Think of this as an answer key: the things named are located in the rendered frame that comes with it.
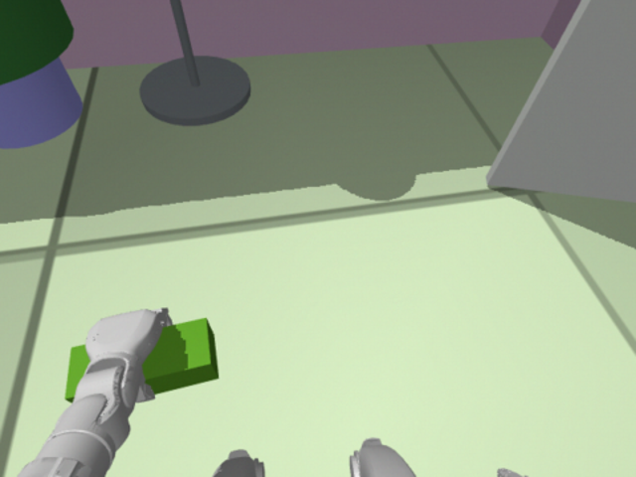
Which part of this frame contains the coat stand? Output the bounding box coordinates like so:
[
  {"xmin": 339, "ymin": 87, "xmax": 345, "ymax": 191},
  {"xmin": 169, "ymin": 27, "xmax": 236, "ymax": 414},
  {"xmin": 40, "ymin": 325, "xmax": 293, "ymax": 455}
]
[{"xmin": 139, "ymin": 0, "xmax": 250, "ymax": 126}]

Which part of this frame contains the left robot arm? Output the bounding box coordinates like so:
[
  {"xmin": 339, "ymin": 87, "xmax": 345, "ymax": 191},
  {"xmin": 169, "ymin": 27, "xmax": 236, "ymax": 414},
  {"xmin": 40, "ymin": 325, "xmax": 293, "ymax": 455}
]
[{"xmin": 17, "ymin": 352, "xmax": 143, "ymax": 477}]

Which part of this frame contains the left robot hand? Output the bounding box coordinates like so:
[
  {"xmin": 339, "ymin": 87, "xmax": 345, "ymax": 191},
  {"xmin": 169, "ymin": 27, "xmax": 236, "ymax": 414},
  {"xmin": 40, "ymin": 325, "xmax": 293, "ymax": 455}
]
[{"xmin": 85, "ymin": 308, "xmax": 173, "ymax": 402}]

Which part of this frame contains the carton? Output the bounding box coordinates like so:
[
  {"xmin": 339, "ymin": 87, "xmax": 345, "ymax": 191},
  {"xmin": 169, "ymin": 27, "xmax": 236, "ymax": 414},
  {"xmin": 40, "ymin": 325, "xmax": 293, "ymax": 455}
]
[{"xmin": 65, "ymin": 318, "xmax": 219, "ymax": 403}]

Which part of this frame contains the potted plant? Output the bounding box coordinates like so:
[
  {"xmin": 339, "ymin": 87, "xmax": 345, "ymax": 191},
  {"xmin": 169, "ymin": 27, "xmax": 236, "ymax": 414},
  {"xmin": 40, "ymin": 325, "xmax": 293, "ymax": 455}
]
[{"xmin": 0, "ymin": 0, "xmax": 82, "ymax": 149}]

